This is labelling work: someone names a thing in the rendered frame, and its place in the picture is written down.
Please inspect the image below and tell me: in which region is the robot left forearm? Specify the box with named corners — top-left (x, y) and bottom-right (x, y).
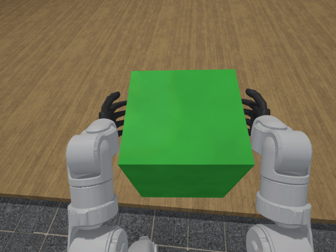
top-left (66, 119), bottom-right (120, 252)

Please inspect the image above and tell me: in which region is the robot right forearm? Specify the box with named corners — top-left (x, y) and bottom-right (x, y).
top-left (250, 115), bottom-right (314, 252)

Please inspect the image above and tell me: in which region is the left robot upper arm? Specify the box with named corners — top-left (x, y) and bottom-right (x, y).
top-left (69, 225), bottom-right (128, 252)

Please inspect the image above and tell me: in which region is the right robot hand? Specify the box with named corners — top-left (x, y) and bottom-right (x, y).
top-left (241, 89), bottom-right (270, 136)

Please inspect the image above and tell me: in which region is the left robot shin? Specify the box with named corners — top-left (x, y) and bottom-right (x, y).
top-left (139, 236), bottom-right (150, 240)

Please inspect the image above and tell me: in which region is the carton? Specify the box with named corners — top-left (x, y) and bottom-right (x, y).
top-left (118, 69), bottom-right (255, 198)

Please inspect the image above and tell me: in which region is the left robot hand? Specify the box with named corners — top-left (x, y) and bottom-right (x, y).
top-left (99, 92), bottom-right (127, 137)

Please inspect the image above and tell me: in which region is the robot left thigh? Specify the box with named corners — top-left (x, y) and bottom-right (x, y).
top-left (128, 239), bottom-right (158, 252)

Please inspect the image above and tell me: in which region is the right robot upper arm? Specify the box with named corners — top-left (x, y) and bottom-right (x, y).
top-left (246, 224), bottom-right (312, 252)

